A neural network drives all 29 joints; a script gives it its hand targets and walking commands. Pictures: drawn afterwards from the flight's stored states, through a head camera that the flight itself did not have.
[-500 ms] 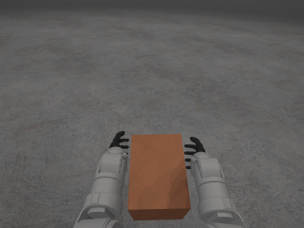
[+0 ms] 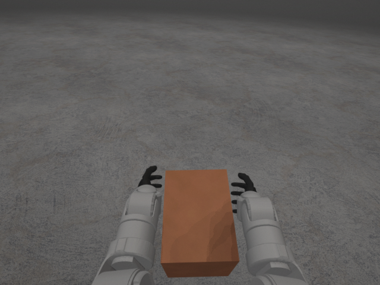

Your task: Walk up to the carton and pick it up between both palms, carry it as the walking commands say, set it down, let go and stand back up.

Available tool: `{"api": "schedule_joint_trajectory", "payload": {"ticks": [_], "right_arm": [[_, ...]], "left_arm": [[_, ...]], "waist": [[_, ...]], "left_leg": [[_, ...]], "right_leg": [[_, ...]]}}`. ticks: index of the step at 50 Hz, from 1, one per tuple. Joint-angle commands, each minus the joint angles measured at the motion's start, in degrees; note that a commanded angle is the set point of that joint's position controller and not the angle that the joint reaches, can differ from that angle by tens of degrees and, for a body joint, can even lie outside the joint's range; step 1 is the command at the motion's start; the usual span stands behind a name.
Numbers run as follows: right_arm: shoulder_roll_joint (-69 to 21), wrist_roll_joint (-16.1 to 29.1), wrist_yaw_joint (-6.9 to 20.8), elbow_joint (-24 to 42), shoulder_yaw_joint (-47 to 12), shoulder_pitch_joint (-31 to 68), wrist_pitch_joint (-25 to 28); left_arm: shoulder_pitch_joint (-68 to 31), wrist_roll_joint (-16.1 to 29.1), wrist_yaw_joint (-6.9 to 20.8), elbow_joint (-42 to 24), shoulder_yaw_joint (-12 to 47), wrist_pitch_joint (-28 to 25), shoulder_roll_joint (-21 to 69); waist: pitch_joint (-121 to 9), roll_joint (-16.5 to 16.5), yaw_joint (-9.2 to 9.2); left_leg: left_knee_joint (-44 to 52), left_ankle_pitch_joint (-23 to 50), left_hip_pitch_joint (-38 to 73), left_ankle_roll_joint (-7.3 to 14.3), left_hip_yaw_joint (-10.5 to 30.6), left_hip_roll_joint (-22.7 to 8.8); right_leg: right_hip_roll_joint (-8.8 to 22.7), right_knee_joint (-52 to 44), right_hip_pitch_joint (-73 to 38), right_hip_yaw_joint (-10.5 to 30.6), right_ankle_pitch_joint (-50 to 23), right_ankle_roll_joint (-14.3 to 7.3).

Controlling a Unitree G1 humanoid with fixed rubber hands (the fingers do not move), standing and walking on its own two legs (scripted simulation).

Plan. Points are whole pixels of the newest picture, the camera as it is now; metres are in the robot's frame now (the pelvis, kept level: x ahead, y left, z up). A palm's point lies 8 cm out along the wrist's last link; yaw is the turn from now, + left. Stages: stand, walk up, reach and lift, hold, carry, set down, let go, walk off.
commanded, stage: hold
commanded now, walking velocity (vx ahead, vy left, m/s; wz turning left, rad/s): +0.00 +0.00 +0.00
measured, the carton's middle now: (197, 223) +0.32 +0.00 -0.05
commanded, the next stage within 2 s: carry in 1.10 s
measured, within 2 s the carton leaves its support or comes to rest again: neither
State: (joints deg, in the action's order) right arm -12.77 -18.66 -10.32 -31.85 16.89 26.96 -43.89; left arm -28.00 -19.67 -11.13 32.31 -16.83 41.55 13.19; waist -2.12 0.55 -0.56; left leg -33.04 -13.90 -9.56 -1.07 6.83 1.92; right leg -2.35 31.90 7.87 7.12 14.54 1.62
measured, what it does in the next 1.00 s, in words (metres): stands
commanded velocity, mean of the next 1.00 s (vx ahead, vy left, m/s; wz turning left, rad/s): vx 0.00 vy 0.00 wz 0.00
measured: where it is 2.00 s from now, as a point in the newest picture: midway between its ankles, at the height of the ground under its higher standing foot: outside the picture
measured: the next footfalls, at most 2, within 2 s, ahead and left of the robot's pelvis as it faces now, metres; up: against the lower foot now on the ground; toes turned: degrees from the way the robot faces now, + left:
right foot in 1.76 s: -0.08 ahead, -0.09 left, +0.00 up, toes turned -12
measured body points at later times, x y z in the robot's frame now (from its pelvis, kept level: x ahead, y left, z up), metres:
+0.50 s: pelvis +0.01 -0.01 +0.00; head -0.07 -0.01 +0.45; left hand +0.32 +0.13 +0.06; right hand +0.31 -0.12 +0.06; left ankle +0.06 +0.13 -0.73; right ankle +0.05 -0.14 -0.73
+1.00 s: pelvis +0.01 -0.01 +0.00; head -0.07 +0.00 +0.45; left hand +0.32 +0.12 +0.06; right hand +0.32 -0.12 +0.06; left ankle +0.06 +0.13 -0.73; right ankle +0.05 -0.14 -0.73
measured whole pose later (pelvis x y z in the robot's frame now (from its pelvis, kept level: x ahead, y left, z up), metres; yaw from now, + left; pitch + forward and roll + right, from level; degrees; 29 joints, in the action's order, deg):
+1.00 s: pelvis +0.01 -0.01 +0.00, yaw +0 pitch -8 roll +0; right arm -11.4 -17.4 -6.2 -25.9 11.7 23.5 -45.8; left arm -24.1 -18.0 -8.8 25.7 -13.1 43.3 11.7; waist -2.1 1.3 -1.1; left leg -31.6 -13.5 -10.1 -1.6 7.2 1.9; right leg -2.6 32.0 9.1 7.4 14.8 1.0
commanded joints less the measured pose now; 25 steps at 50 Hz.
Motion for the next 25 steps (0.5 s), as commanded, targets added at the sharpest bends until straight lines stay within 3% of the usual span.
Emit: {"api": "schedule_joint_trajectory", "payload": {"ticks": [1, 2, 3, 5, 7, 9, 11, 12, 13, 14, 15, 16, 18, 19, 20, 21, 22, 23, 24, 25], "right_arm": [[-60.6, 19.4, 21.9, 8.6, -26.4, 44.0, 5.9], [-60.1, 19.6, 21.6, 11.0, -27.1, 45.2, 6.0], [-60.9, 19.2, 21.7, 8.5, -26.3, 43.2, 5.4], [-61.4, 20.4, 21.9, 10.5, -28.3, 43.5, 5.5], [-61.6, 19.7, 21.9, 9.8, -28.1, 39.5, 5.0], [-61.8, 20.3, 21.4, 12.7, -30.2, 40.5, 4.7], [-62.2, 21.0, 21.2, 15.4, -32.5, 39.9, 4.6], [-62.8, 20.4, 21.2, 11.1, -30.3, 35.7, 3.3], [-62.3, 19.9, 21.4, 11.1, -29.8, 37.5, 3.4], [-62.7, 20.0, 21.1, 11.3, -29.9, 35.3, 3.3], [-61.8, 20.0, 21.1, 11.3, -29.7, 35.1, 3.3], [-62.4, 20.3, 21.3, 12.8, -30.4, 35.4, 3.3], [-62.1, 21.6, 21.1, 17.4, -32.5, 39.0, 3.9], [-63.0, 21.5, 20.9, 16.7, -33.3, 36.7, 3.3], [-62.1, 21.5, 20.8, 19.1, -33.7, 37.5, 3.4], [-61.9, 20.6, 20.5, 16.7, -32.9, 36.6, 2.9], [-62.1, 20.4, 20.5, 18.2, -33.0, 38.0, 3.1], [-62.3, 21.4, 20.1, 19.2, -34.0, 36.9, 3.2], [-62.4, 21.8, 20.3, 20.9, -35.4, 37.9, 3.6], [-62.7, 21.1, 20.5, 18.8, -34.5, 36.1, 3.2]], "left_arm": [[-31.5, 17.8, 21.3, 1.5, 25.5, -1.4, 68.7], [-29.8, 17.9, 21.5, 2.5, 24.9, -1.2, 69.6], [-30.4, 17.4, 21.5, 1.7, 24.6, -1.4, 68.1], [-31.4, 18.7, 21.5, -0.7, 26.6, -1.3, 69.4], [-29.5, 18.7, 21.3, -2.0, 27.9, -0.9, 68.3], [-27.5, 18.8, 21.5, -1.8, 28.2, -0.5, 67.9], [-28.3, 19.9, 21.8, -5.1, 30.1, -0.5, 68.0], [-27.1, 18.9, 21.8, -4.2, 28.9, 0.4, 67.3], [-27.2, 18.7, 21.6, -3.8, 27.8, 0.3, 67.5], [-25.6, 17.6, 21.9, -3.7, 27.9, 0.5, 66.0], [-25.9, 18.4, 21.8, -4.2, 28.2, 0.7, 66.5], [-26.5, 18.7, 21.9, -5.9, 28.8, 0.9, 66.7], [-25.6, 19.0, 22.4, -6.4, 29.0, 1.1, 66.3], [-25.0, 19.7, 22.3, -7.4, 30.1, 1.0, 66.2], [-23.8, 19.0, 22.6, -7.2, 29.6, 1.1, 66.4], [-22.9, 18.8, 22.4, -6.5, 29.3, 1.5, 65.6], [-24.3, 19.0, 22.5, -6.5, 29.4, 1.4, 66.3], [-21.4, 18.4, 22.4, -6.8, 29.0, 1.3, 65.2], [-22.8, 19.2, 22.5, -8.5, 30.9, 1.2, 65.8], [-24.6, 20.2, 22.4, -10.2, 31.7, 1.0, 67.0]], "waist": [[-14.1, -2.2, 0.04], [-15.6, -1.0, 0.47], [-14.3, -1.3, -0.08], [-16.9, -2.3, 0.65], [-15.0, -2.2, -0.04], [-15.7, -0.1, 0.35], [-17.5, -0.6, -0.2], [-12.9, -2.8, 0.16], [-13.1, -0.7, -0.08], [-10.2, -2.8, -0.71], [-10.9, -3.6, 0.13], [-11.1, -2.7, 0.28], [-12.5, -2.2, -1.08], [-11.2, 0.8, -0.28], [-12.9, -0.6, -0.72], [-11.4, 0.3, -0.48], [-12.1, 1.8, -0.3], [-10.4, -0.3, -1.15], [-14.1, 0.1, -0.86], [-14.5, 1.0, 0.71]], "left_leg": [[8.2, 2.0, 5.5, 0.0, -1.7, 2.0], [7.9, 3.1, 8.0, 0.3, -1.3, 2.2], [8.2, 2.8, 6.4, 0.4, -1.6, 2.0], [7.8, 4.2, 8.3, 0.2, -1.5, 2.4], [8.7, 4.6, 6.5, 0.2, -1.2, 1.9], [7.9, 5.1, 7.0, 0.3, -1.8, 2.7], [8.2, 7.2, 8.5, 0.5, -1.1, 2.7], [9.0, 4.7, 7.1, 0.2, -1.6, 2.4], [8.9, 3.3, 6.6, 0.3, -1.5, 2.5], [9.4, 4.5, 5.0, 0.7, -1.6, 2.6], [9.6, 4.2, 4.0, 0.4, -1.4, 2.7], [9.3, 3.9, 5.6, 0.5, -1.5, 2.8], [8.7, 5.2, 5.1, 0.6, -1.8, 3.2], [8.8, 6.7, 6.4, 1.0, -1.3, 2.6], [8.6, 6.4, 6.6, 0.5, -1.7, 3.2], [8.7, 4.9, 7.0, 0.4, -1.6, 2.8], [8.9, 3.7, 6.5, 0.8, -1.2, 3.0], [8.5, 6.5, 6.2, 1.0, -1.5, 3.3], [8.3, 7.0, 6.9, 0.6, -1.5, 3.4], [8.3, 5.7, 8.4, 0.5, -1.0, 2.9]], "right_leg": [[-3.1, -8.4, 2.4, -3.0, 1.8, -2.0], [-2.8, -8.5, 2.6, -2.9, 1.1, -1.8], [-3.2, -8.3, 2.4, -3.1, 1.0, -1.8], [-2.7, -7.9, 2.4, -2.6, -0.5, -1.7], [-3.3, -8.1, 0.8, -2.8, -0.9, -1.9], [-2.8, -8.6, 0.7, -2.5, -1.3, -1.3], [-3.1, -8.5, -0.1, -2.2, -3.1, -1.2], [-2.9, -9.0, 1.3, -2.5, -1.5, -1.6], [-2.9, -9.0, 2.1, -2.2, 0.7, -1.5], [-2.9, -9.4, 0.8, -2.3, -1.2, -1.2], [-2.8, -8.9, 0.0, -2.3, -1.5, -1.7], [-2.5, -9.1, 0.8, -1.8, -0.9, -1.7], [-2.4, -8.9, -0.9, -1.7, -2.3, -1.2], [-2.5, -9.1, 0.3, -1.8, -3.1, -0.9], [-2.5, -9.3, 0.1, -1.9, -2.8, -0.8], [-2.6, -9.4, 0.5, -2.1, -1.3, -1.0], [-2.6, -9.5, 1.2, -1.8, -0.2, -1.0], [-2.5, -9.1, 1.1, -1.6, -3.4, -0.9], [-2.6, -9.1, -0.5, -1.6, -3.7, -0.8], [-2.5, -8.8, 0.9, -1.7, -1.8, -1.0]]}}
